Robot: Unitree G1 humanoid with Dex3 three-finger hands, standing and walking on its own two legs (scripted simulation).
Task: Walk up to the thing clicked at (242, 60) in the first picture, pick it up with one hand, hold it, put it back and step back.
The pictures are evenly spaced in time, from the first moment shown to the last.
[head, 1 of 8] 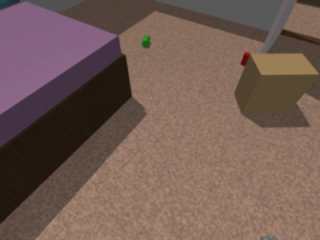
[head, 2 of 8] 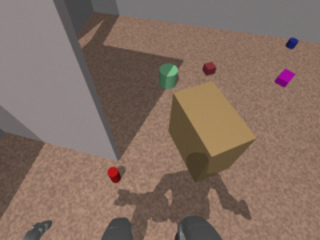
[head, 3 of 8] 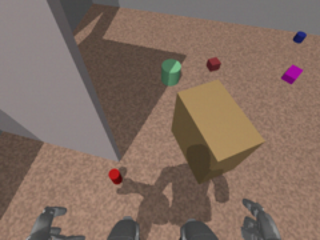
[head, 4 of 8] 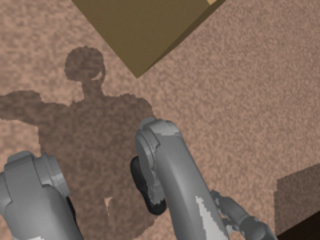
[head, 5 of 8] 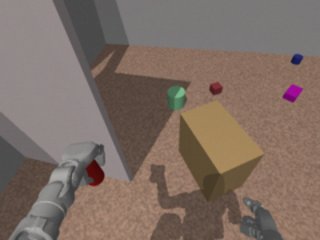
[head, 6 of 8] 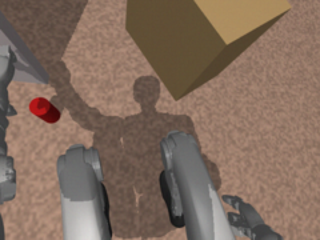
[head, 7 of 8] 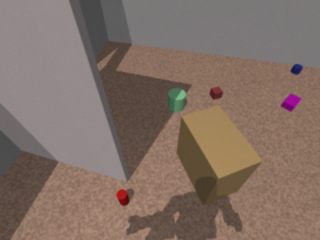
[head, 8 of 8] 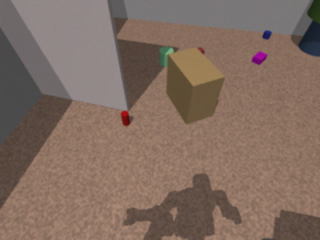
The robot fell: no
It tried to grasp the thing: yes
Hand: left
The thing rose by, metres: 0.65
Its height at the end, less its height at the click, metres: +0.00
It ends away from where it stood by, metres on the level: 0.01
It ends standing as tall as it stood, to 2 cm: yes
